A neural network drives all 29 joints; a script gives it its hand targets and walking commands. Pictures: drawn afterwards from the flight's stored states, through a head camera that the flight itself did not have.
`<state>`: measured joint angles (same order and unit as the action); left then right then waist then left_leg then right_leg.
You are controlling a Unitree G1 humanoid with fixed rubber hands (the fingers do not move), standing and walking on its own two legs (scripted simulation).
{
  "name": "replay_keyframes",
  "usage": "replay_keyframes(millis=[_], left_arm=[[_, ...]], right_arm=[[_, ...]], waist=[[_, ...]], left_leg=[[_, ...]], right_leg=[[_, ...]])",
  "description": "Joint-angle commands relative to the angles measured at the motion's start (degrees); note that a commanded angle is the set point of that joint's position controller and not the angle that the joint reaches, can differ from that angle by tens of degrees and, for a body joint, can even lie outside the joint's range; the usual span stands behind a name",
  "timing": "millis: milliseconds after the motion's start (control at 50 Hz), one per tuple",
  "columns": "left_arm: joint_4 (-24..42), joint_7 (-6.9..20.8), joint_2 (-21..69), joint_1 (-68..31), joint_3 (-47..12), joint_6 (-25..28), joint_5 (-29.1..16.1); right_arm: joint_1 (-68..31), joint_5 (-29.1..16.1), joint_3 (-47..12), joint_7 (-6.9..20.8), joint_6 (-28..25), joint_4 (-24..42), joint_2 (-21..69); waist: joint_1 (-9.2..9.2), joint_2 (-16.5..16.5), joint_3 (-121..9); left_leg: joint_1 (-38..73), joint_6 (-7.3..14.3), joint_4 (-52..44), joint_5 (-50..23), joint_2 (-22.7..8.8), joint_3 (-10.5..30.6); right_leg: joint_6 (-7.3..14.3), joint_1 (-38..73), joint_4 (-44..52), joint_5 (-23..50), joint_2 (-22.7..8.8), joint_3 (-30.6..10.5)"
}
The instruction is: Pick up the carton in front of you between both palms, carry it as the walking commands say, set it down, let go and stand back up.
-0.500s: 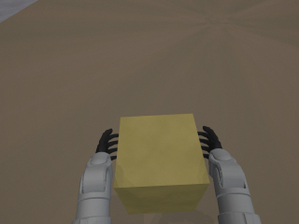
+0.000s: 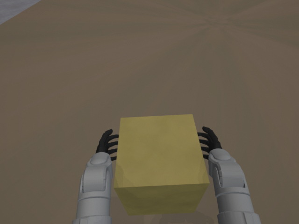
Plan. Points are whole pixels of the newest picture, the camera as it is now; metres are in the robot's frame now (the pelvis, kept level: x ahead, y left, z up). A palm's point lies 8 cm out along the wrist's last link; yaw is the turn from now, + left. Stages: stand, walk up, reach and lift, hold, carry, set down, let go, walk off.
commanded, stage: carry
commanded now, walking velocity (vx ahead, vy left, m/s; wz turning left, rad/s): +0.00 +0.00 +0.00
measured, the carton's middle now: (158, 167) +0.29 +0.00 -0.05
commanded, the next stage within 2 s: hold in 0.18 s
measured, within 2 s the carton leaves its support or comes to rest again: neither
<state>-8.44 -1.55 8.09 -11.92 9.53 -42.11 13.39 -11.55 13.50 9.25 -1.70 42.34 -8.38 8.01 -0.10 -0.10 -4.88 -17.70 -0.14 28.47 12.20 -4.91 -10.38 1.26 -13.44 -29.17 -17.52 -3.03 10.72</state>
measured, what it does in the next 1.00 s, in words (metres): shifts its weight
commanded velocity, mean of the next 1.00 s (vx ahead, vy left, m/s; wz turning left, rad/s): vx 0.00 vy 0.00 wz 0.00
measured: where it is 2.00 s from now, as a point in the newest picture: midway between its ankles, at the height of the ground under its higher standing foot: outside the picture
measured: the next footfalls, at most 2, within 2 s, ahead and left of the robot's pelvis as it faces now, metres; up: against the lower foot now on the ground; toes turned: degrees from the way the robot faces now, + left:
none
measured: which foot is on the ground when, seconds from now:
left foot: down 0.00-1.00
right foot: down 0.00-1.00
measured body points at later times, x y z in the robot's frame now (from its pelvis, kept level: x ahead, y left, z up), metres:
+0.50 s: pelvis -0.02 +0.01 +0.01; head -0.06 +0.01 +0.46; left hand +0.28 +0.14 +0.04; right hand +0.26 -0.16 +0.04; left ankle +0.03 +0.14 -0.74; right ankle -0.02 -0.10 -0.74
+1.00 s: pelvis -0.04 +0.03 -0.01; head -0.05 +0.04 +0.44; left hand +0.31 +0.16 +0.02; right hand +0.30 -0.15 +0.02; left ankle +0.02 +0.13 -0.74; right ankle -0.02 -0.10 -0.74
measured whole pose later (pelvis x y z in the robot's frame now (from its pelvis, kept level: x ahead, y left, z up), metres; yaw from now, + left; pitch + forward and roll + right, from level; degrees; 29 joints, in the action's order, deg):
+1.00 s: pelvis -0.04 +0.03 -0.01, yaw -6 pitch -6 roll +1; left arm -31.5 0.3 12.3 -33.0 30.2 -33.6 26.1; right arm -33.9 27.0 30.1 3.8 30.9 -36.8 9.1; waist -1.9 -1.4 4.6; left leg -13.9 0.8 31.7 12.3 3.0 2.4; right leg -0.1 -12.5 -34.2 -16.3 1.7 -6.8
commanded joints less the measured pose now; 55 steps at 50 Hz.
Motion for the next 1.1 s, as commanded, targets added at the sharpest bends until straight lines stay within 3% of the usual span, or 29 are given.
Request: replay_keyframes(millis=[0, 160, 180, 200, 220, 260, 280, 320, 440, 680, 760, 860, 980, 1040, 1080], left_arm=[[2.6, 12.9, 51.4, -23.7, -31.8, 1.7, -14.0], [2.4, 13.0, 51.5, -23.8, -31.6, 1.6, -13.9], [4.1, 13.2, 52.4, -17.4, -29.9, 1.3, -13.4], [5.9, 12.6, 49.3, -17.3, -29.3, 2.2, -13.3], [6.7, 12.8, 50.1, -20.2, -30.4, 2.2, -12.7], [5.0, 12.7, 49.8, -20.1, -29.6, 2.5, -12.4], [4.8, 13.0, 49.4, -21.3, -29.5, 2.8, -12.6], [3.6, 13.2, 50.6, -22.5, -29.8, 2.9, -12.5], [-1.2, 13.8, 52.2, -24.1, -27.2, 2.6, -10.8], [-7.8, 17.1, 56.2, -33.5, -25.2, 2.4, -10.5], [-14.2, 17.3, 57.5, -40.9, -20.7, 3.5, -8.8], [-25.7, 15.2, 54.5, -48.3, -8.8, 6.2, -2.8], [-30.1, 10.6, 43.0, -45.5, 5.4, 11.4, 6.1], [-28.7, 9.6, 39.6, -43.0, 6.5, 16.4, 7.3], [-27.0, 9.6, 40.0, -42.6, 4.3, 20.7, 6.4]], right_arm=[[-25.5, -14.5, -32.1, 13.2, -2.2, 3.9, 50.3], [-25.6, -14.5, -32.1, 13.2, -2.2, 3.8, 50.4], [-19.7, -14.0, -30.3, 13.5, -2.2, 3.2, 51.4], [-19.8, -12.9, -29.3, 12.8, -3.2, 4.5, 48.0], [-20.1, -12.0, -28.4, 12.7, -3.3, 4.5, 49.0], [-21.9, -12.4, -28.8, 12.7, -3.7, 4.2, 48.9], [-22.0, -12.0, -28.4, 12.6, -3.8, 2.5, 49.1], [-23.8, -11.9, -28.5, 13.1, -4.1, 2.3, 49.4], [-27.9, -12.3, -28.1, 14.8, -3.7, -0.9, 51.2], [-36.1, -10.7, -23.4, 17.6, -4.2, -8.3, 54.1], [-44.2, -8.3, -18.8, 19.1, -6.1, -15.2, 53.0], [-52.3, -2.0, -7.1, 18.8, -10.0, -27.4, 49.2], [-49.2, 7.3, 6.3, 14.9, -14.8, -34.2, 38.5], [-46.9, 8.2, 6.3, 13.8, -19.1, -33.5, 36.6], [-46.0, 7.1, 3.9, 13.5, -23.1, -33.0, 37.9]], waist=[[-0.01, -0.1, -13.5], [-0.02, -0.1, -13.4], [-0.27, -3.1, -8.4], [-0.75, -2.0, -11.6], [0.88, -1.7, -10.4], [0.53, -1.5, -9.6], [0.1, -3.1, -9.4], [0.29, -1.1, -8.2], [-0.72, -1.0, -5.7], [0.43, 0.2, -2.8], [0.01, 0.9, -1.1], [-0.81, 1.8, 1.6], [-2.06, 1.0, 2.3], [-2.56, 0.3, -2.6], [-2.65, -0.1, -7.8]], left_leg=[[7.3, 0.3, -2.4, -12.1, -5.0, 5.4], [7.1, 0.2, -2.5, -11.6, -5.1, 5.3], [19.6, 2.0, -5.4, -23.0, 10.8, 13.7], [18.3, 2.2, -6.6, -22.4, 9.6, 15.0], [17.4, 1.3, -6.7, -23.9, 9.7, 15.1], [21.8, 0.7, -6.7, -26.1, 10.3, 14.8], [21.7, 0.4, -7.1, -22.6, 10.5, 14.6], [19.4, 0.3, -7.7, -18.6, 10.9, 14.5], [19.4, 0.7, -8.8, -10.0, 10.6, 14.1], [20.1, 0.5, -9.9, 1.9, 9.0, 13.9], [18.8, 0.3, -9.4, 10.2, 8.4, 14.6], [14.2, 0.3, -8.4, 17.5, 7.6, 16.0], [7.2, 0.1, -2.0, 9.0, 8.6, 14.7], [2.1, -0.2, 2.4, -0.4, 9.5, 13.7], [0.1, -0.6, 5.5, -6.9, 10.1, 13.4]], right_leg=[[0.0, 2.3, 4.8, 14.3, -6.7, -6.2], [0.1, 2.1, 4.9, 14.1, -6.7, -6.2], [-0.2, 7.5, 8.4, 33.9, 6.3, -16.6], [-0.3, 11.9, 7.6, 37.3, 5.4, -18.0], [-0.3, 14.1, 7.8, 34.4, 6.1, -17.4], [-1.1, 12.1, 9.3, 34.0, 6.8, -17.2], [-1.1, 12.7, 10.5, 28.9, 7.1, -17.0], [-1.2, 13.4, 10.3, 26.9, 7.0, -17.0], [-1.5, 9.4, 11.6, 15.5, 7.0, -16.2], [0.5, 2.7, 13.0, -0.8, 7.2, -15.1], [1.1, -0.3, 11.1, -7.3, 7.1, -14.5], [1.2, -3.7, 5.8, -9.2, 7.6, -13.9], [1.4, -12.6, 0.2, -5.6, 8.1, -13.9], [0.7, -16.5, -2.7, 0.1, 8.8, -13.9], [0.2, -18.9, -5.0, 5.0, 9.5, -14.0]])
